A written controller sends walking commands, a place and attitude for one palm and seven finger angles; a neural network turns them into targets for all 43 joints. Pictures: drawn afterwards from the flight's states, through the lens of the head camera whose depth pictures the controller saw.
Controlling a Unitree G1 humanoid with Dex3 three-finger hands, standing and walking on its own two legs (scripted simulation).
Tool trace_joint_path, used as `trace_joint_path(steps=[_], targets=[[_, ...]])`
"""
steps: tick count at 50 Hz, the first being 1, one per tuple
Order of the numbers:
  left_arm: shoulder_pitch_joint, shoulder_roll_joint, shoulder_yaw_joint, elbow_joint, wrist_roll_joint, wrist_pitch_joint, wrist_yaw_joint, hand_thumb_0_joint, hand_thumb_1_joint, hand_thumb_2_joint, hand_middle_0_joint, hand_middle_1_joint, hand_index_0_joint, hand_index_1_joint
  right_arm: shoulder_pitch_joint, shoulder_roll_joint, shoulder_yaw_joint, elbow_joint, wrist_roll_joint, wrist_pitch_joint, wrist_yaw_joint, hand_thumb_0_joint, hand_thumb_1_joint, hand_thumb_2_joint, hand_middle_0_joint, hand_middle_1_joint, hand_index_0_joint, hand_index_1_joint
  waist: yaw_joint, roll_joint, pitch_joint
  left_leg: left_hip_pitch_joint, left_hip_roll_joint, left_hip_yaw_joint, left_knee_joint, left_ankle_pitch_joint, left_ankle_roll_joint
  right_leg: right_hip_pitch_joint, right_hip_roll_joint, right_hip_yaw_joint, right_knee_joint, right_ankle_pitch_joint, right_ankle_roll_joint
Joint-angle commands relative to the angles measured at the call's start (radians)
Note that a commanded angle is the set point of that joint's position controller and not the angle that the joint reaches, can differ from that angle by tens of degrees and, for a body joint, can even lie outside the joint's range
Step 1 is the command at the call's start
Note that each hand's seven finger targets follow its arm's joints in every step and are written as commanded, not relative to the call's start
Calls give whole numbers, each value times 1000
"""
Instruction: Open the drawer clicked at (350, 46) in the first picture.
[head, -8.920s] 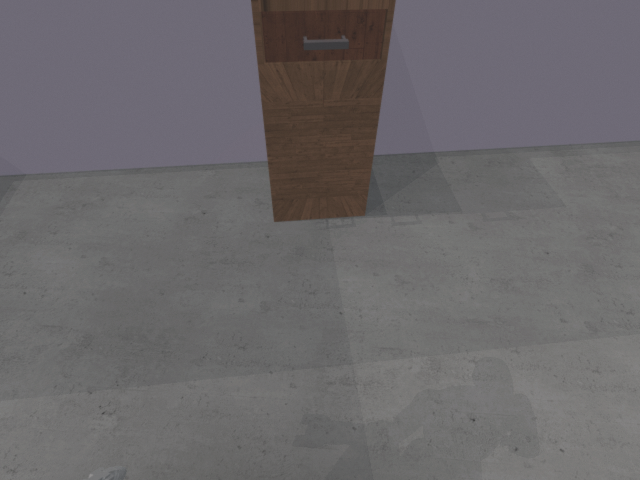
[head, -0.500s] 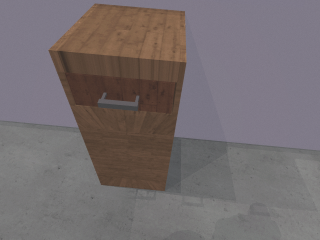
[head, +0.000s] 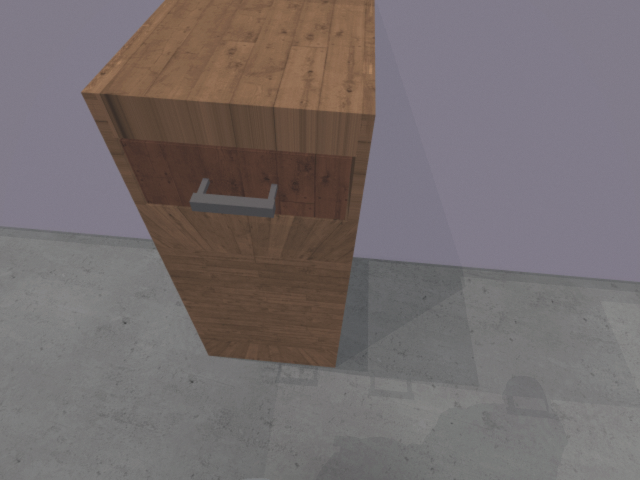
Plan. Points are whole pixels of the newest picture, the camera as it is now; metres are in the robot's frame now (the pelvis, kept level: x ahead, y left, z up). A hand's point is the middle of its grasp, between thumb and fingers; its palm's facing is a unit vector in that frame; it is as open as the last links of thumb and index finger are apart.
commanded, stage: come to a stop and stand still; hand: left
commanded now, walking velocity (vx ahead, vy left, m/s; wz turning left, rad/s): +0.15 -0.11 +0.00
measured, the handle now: (236, 196) +0.52 +0.17 +0.02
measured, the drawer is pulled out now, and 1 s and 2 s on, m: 0.00 0.00 0.00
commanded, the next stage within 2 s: look again from close up in 0.88 s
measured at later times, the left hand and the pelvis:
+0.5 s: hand out of the picture -0.03 +0.17 -0.17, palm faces -0.06 -0.98 -0.18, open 7.4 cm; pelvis -0.02 +0.00 +0.01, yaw -2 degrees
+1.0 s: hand out of the picture -0.03 +0.13 -0.17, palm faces +0.02 -0.99 -0.15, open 7.4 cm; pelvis -0.02 -0.02 +0.01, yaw -1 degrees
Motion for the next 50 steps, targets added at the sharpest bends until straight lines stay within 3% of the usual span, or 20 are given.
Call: trace_joint_path(steps=[1,2,3,5,7,9,13,15,17,18,19,20,21,22,24,25,28,33,39,50], targets=[[49,73,21,-68,-24,15,-6,0,900,900,-200,-300,-200,-300,202,-114,-12,-13,-16,-35,0,0,-900,-900,200,300,200,300,-31,218,-48,92,203,-290,-484,37,68,-153,12,84,36,-242,-21],[40,54,14,-68,-25,9,-10,0,900,900,-200,-300,-200,-300,129,-165,-13,-47,-26,-35,-2,0,-900,-900,200,300,200,300,-19,268,1,-113,318,-432,-615,-148,151,-70,49,77,141,-270,0],[24,68,18,-43,-12,15,-14,0,900,900,-200,-300,-200,-300,72,-158,-10,-49,-30,-42,-6,0,-900,-900,200,300,200,300,-13,255,25,-163,304,-456,-673,-244,161,-37,38,139,240,-235,-7],[88,74,15,5,-6,7,-30,0,900,900,-200,-300,-200,-300,26,-129,7,-47,-27,-52,-16,0,-900,-900,200,300,200,300,20,160,5,-62,273,-380,-643,-163,151,-72,35,154,314,-170,-10],[110,63,6,32,-6,-1,-40,0,900,900,-200,-300,-200,-300,56,-131,5,-32,-23,-56,-20,0,-900,-900,200,300,200,300,5,104,-19,75,253,-296,-606,-32,156,-110,40,126,291,-158,0],[89,63,0,34,-4,-4,-44,0,900,900,-200,-300,-200,-300,111,-129,4,-6,-20,-56,-25,0,-900,-900,200,300,200,300,-21,74,-7,152,260,-271,-596,43,163,-138,37,109,244,-164,4],[78,47,-8,34,-6,3,-44,0,900,900,-200,-300,-200,-300,176,-141,-2,32,-22,-51,-29,0,-900,-900,200,300,200,300,-49,107,-9,165,274,-266,-586,75,173,-85,34,94,150,-218,0],[99,37,-12,44,-10,-1,-42,0,900,900,-200,-300,-200,-300,170,-138,0,46,-22,-51,-27,0,-900,-900,200,300,200,300,-40,130,-33,169,267,-253,-566,119,172,-32,38,85,63,-235,-4],[156,25,-15,73,-16,-8,-36,0,900,900,-200,-300,-200,-300,162,-136,3,61,-18,-49,-24,0,-900,-900,200,300,200,300,-14,120,-60,137,240,-219,-519,164,150,72,50,71,-75,-154,-10],[237,95,-32,130,1,-37,7,0,900,900,-200,-300,-200,-300,49,-193,4,-10,-3,-55,-12,0,-900,-900,200,300,200,300,45,-26,34,-17,185,-105,-289,303,87,67,13,124,-165,-35,-26],[260,120,-30,135,-3,-57,3,0,900,900,-200,-300,-200,-300,19,-115,28,-41,-1,-60,3,0,-900,-900,200,300,200,300,42,-64,27,-20,105,-51,-235,245,40,105,-33,164,-269,75,-48],[226,136,-45,116,-12,-59,-3,0,900,900,-200,-300,-200,-300,108,-49,48,-37,-7,-53,11,0,-900,-900,200,300,200,300,-7,-151,-78,27,53,-24,-214,73,35,83,-92,231,-280,-161,-82],[172,154,-45,90,-8,-50,-9,0,900,900,-200,-300,-200,-300,145,-46,46,-29,-13,-54,15,0,-900,-900,200,300,200,300,-38,-37,-145,108,13,-14,-225,113,29,53,-98,203,-223,-227,-95],[173,144,-38,86,-11,-53,-10,0,900,900,-200,-300,-200,-300,152,-62,45,-10,-14,-59,12,0,-900,-900,200,300,200,300,-31,-13,-173,128,46,-37,-229,210,41,66,-45,175,-156,-124,-84],[169,117,-41,93,-15,-43,-10,0,900,900,-200,-300,-200,-300,165,-95,41,1,-11,-56,3,0,-900,-900,200,300,200,300,-26,37,-100,73,110,-96,-276,196,66,51,2,120,-110,-133,-66],[179,99,-44,93,-14,-40,-12,0,900,900,-200,-300,-200,-300,153,-103,42,-3,-11,-52,0,0,-900,-900,200,300,200,300,-13,47,-33,9,117,-118,-307,144,74,45,16,115,-106,-138,-64],[204,87,-45,94,-14,-44,-12,0,900,900,-200,-300,-200,-300,139,-87,47,-9,-12,-48,1,0,-900,-900,200,300,200,300,-4,6,32,-48,85,-97,-310,99,67,37,6,147,-139,-140,-72],[208,86,-42,92,-18,-54,-11,0,900,900,-200,-300,-200,-300,157,-68,52,6,-9,-54,1,0,-900,-900,200,300,200,300,-8,-34,-4,21,75,-68,-286,207,58,43,-9,157,-160,-68,-64],[221,79,-42,102,-18,-56,-8,0,900,900,-200,-300,-200,-300,143,-61,56,33,-5,-57,-3,0,-900,-900,200,300,200,300,-4,-22,-10,57,82,-61,-303,271,54,67,-10,151,-172,4,-56],[234,73,-39,112,-19,-54,-10,0,900,900,-200,-300,-200,-300,124,-65,59,53,-3,-53,-5,0,-900,-900,200,300,200,300,2,3,0,62,84,-67,-339,237,48,82,-10,150,-212,-31,-52]])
